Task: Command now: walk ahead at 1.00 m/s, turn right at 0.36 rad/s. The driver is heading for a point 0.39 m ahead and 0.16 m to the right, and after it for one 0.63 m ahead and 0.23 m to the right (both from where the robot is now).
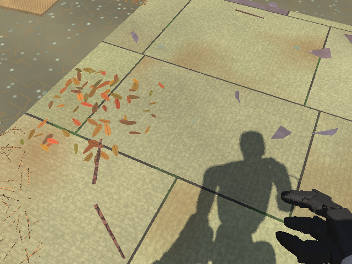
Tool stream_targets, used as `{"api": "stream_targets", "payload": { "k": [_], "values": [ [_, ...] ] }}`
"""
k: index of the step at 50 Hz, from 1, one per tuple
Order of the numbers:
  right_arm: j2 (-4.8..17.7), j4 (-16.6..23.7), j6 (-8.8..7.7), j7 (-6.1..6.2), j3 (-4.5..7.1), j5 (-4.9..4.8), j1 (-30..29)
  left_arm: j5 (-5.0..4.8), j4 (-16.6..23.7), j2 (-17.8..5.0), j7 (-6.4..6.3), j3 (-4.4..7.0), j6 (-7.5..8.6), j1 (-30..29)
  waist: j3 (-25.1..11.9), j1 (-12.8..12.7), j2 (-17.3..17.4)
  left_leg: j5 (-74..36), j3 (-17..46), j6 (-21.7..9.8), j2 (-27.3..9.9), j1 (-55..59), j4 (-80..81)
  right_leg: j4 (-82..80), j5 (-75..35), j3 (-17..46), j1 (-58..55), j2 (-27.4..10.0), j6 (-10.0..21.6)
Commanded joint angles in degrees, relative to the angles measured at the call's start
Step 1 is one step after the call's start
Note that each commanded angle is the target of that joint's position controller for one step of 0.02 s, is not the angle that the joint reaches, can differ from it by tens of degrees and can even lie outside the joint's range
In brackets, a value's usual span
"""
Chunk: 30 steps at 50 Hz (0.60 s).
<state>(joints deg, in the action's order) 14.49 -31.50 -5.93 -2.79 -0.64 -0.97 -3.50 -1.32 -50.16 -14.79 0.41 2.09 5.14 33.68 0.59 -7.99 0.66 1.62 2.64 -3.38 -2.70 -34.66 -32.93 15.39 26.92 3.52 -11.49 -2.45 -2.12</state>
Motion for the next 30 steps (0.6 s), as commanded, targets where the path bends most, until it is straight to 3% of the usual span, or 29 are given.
{"api": "stream_targets", "payload": {
  "k": [1,2,3,4,5,6,7,9,10,12,15,18,20,21,22,23,24,25,26,27,28,29,30],
  "values": [
    [15.80,-2.39,0.75,2.55,7.21,0.19,30.02,2.53,5.83,-9.27,-0.56,0.93,0.26,-6.13,-16.02,22.60,-2.65,13.85,8.82,-2.50,-8.61,54.59,-5.53,39.62,-41.61,2.18,36.35,-4.38,5.19],
    [20.29,-4.11,0.46,1.65,7.69,2.12,32.25,-0.39,7.06,1.64,-0.47,-1.85,1.54,4.39,-29.87,14.94,19.37,40.52,40.11,-10.40,-22.01,66.80,7.85,60.05,0.03,4.94,49.79,2.95,4.23],
    [14.33,-4.94,0.55,1.56,6.65,1.47,32.71,-2.91,6.74,-4.01,-0.87,-0.47,1.81,-1.23,-25.03,16.97,16.30,47.99,47.25,-8.82,-20.58,61.35,17.70,67.55,-2.03,6.27,55.97,1.15,4.70],
    [11.28,-6.20,0.34,1.80,5.87,0.73,29.57,-3.57,8.81,-6.50,-1.32,0.52,1.64,-9.38,-13.12,17.18,12.02,40.47,37.43,-6.99,-19.57,53.86,17.44,69.68,-5.91,3.78,61.80,-0.95,4.51],
    [9.33,-6.90,0.13,1.76,5.36,1.13,26.26,-2.32,9.76,-6.07,-1.60,0.44,1.41,-13.29,-7.81,15.47,5.66,29.71,28.76,-6.54,-18.27,45.31,16.82,67.77,-9.67,2.76,60.98,-3.75,4.51],
    [7.09,-7.66,-0.19,1.57,4.96,2.11,23.26,-0.88,10.02,-5.50,-1.43,0.78,0.81,-14.77,-4.26,12.86,4.26,22.60,21.75,-6.29,-15.99,37.03,17.57,64.97,-12.08,2.62,57.63,-5.58,4.57],
    [4.70,-8.40,-0.58,1.59,4.53,2.90,20.79,-1.05,9.83,-4.10,-0.82,0.94,-0.37,-13.02,-3.26,9.87,6.58,18.99,16.66,-6.07,-14.83,31.72,18.70,63.59,-13.23,3.59,53.78,-7.28,4.61],
    [2.35,-9.72,-0.92,1.58,4.40,1.68,16.86,-1.82,10.23,-1.69,-0.23,0.92,-2.92,-13.22,0.47,7.12,6.84,13.72,7.74,-5.06,-14.28,26.09,22.02,61.11,-11.28,3.53,52.50,-8.82,4.59],
    [2.78,-10.14,-1.06,1.73,4.62,1.32,15.68,-1.55,10.94,-1.20,-0.18,0.86,-3.79,-14.59,2.83,6.41,5.79,10.65,4.29,-4.69,-14.62,24.06,23.47,60.14,-11.92,3.32,53.74,-9.26,4.36],
    [4.39,-10.68,-1.20,2.34,5.08,1.86,14.94,-0.66,12.52,-1.44,0.06,0.83,-4.39,-17.25,5.50,5.56,3.18,4.70,-2.45,-4.63,-14.00,22.75,24.95,56.83,-17.86,3.22,56.32,-9.37,3.61],
    [7.45,-10.95,-1.37,3.32,5.63,2.06,14.51,-0.31,14.07,-2.74,1.35,0.78,-4.21,-21.15,7.38,5.22,0.22,1.88,-11.74,-3.27,-10.85,23.24,27.38,46.05,-29.73,-0.59,54.63,-8.02,4.48],
    [11.41,-11.75,-0.92,3.55,6.38,1.55,17.52,-0.43,15.98,-3.77,3.15,0.78,-3.43,-27.88,8.93,7.63,-3.03,-5.23,-16.97,-1.45,-10.42,29.43,27.91,33.68,-35.43,-6.39,50.68,-5.65,7.14],
    [14.80,-11.76,0.18,3.58,7.07,1.44,18.46,-0.86,16.80,-6.18,3.81,1.75,-3.15,-28.02,6.39,6.56,-0.29,-33.11,-18.69,-0.42,-10.70,36.54,21.92,30.07,-32.69,-11.95,45.16,-0.96,8.96],
    [16.52,-11.59,1.14,3.67,7.52,1.03,18.72,-1.42,16.67,-7.92,3.78,2.55,-3.45,-25.41,4.02,4.51,2.31,-48.88,-19.03,-0.14,-11.24,40.35,15.87,30.50,-28.26,-14.27,42.03,1.79,9.77],
    [18.12,-11.16,2.08,3.67,7.96,0.64,17.80,-1.96,15.85,-10.10,3.61,3.64,-4.04,-19.30,0.69,0.64,5.07,-60.78,-19.03,-0.27,-12.18,41.24,6.28,31.58,-22.95,-15.23,35.41,3.89,10.98],
    [18.71,-10.19,2.55,3.62,8.17,0.29,15.99,-1.84,13.29,-13.77,3.26,5.49,-4.79,-8.30,-4.59,-4.78,6.29,-64.45,-17.76,-0.70,-12.44,36.17,-7.71,32.00,-18.48,-14.50,21.09,5.68,12.75],
    [16.64,-9.75,2.07,3.45,7.55,-0.08,13.72,-1.82,9.57,-17.49,2.11,7.68,-5.46,3.63,-8.46,-10.29,2.64,-50.71,-16.66,1.04,-8.83,24.30,-27.86,26.77,-19.99,-9.16,2.53,5.80,15.07],
    [4.51,-7.81,-0.24,2.78,4.29,1.17,13.93,-1.72,8.30,-20.02,1.55,7.86,-5.98,0.73,-1.08,-3.45,-22.01,24.78,-13.85,4.06,6.53,3.52,-58.22,22.27,-27.02,4.83,-2.67,0.86,20.29],
    [1.67,-2.48,-3.29,1.98,2.35,-0.57,21.83,0.71,12.97,-17.91,2.09,5.41,-3.55,-6.19,-15.38,6.24,-25.63,31.30,2.82,3.09,9.77,-12.62,-66.80,6.04,3.76,44.01,-11.29,-10.66,32.07],
    [9.01,-1.59,-4.97,1.71,3.32,-1.48,12.71,0.82,14.99,-12.22,2.32,4.77,-2.26,-6.46,-12.64,1.54,-11.83,24.57,6.95,-0.04,5.76,-12.94,-60.91,-2.77,14.62,48.99,-6.45,-11.96,27.29],
    [9.48,-0.56,-5.16,1.91,3.75,-2.75,9.42,1.49,13.95,-11.54,2.65,4.50,-0.82,-7.43,-3.91,4.21,-3.08,21.59,5.50,-0.80,4.25,-13.03,-54.22,-5.00,8.72,46.63,3.05,-12.26,24.82],
    [8.66,-2.21,-4.36,2.71,3.55,-1.13,9.97,1.57,14.49,-9.98,2.89,3.93,0.23,-11.84,-1.66,7.33,5.12,19.02,5.77,-0.40,0.94,-8.05,-48.45,-2.67,-3.58,39.97,11.02,-10.92,22.43],
    [8.38,-3.09,-3.44,2.83,3.78,0.10,12.51,2.06,15.44,-11.15,2.44,4.16,0.60,-16.55,-0.42,10.30,3.69,18.49,6.09,1.22,-0.19,-3.04,-45.46,0.28,-17.76,34.30,18.87,-9.37,22.51]
  ]
}}
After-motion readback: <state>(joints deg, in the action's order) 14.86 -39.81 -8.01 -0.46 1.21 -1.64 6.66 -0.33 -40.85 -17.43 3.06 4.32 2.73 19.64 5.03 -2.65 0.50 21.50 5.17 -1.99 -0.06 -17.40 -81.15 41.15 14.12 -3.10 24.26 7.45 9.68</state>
